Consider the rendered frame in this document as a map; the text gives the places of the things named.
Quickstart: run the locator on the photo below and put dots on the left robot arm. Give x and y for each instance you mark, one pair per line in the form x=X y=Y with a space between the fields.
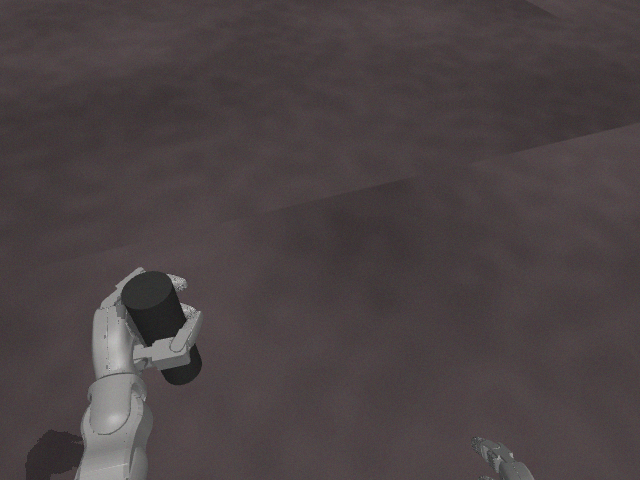
x=115 y=428

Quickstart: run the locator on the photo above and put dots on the left robot hand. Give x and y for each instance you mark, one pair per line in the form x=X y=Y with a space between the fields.
x=118 y=347

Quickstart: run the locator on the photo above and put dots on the can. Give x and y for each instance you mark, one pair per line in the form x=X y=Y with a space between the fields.
x=152 y=303

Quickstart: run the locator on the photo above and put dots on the right robot hand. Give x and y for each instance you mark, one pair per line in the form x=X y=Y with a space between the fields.
x=501 y=460

